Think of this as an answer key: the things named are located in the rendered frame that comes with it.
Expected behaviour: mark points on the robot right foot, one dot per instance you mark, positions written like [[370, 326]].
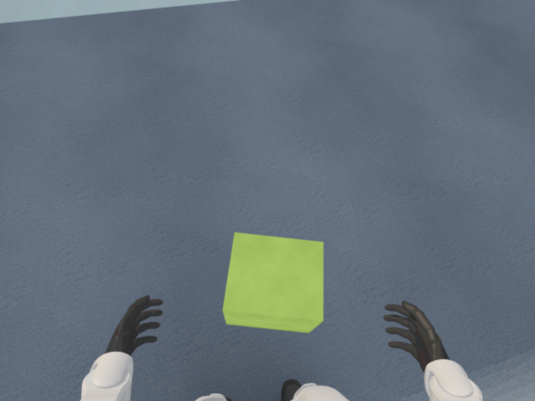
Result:
[[290, 387]]

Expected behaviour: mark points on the robot right shin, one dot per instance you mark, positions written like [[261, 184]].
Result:
[[304, 386]]

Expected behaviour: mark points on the robot left forearm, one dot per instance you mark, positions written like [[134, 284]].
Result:
[[110, 378]]

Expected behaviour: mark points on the robot right hand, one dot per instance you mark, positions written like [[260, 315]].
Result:
[[426, 345]]

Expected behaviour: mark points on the carton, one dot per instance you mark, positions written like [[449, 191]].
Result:
[[275, 283]]

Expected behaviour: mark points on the robot left hand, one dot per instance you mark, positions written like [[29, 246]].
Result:
[[124, 337]]

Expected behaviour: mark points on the robot right forearm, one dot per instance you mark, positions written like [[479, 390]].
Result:
[[446, 380]]

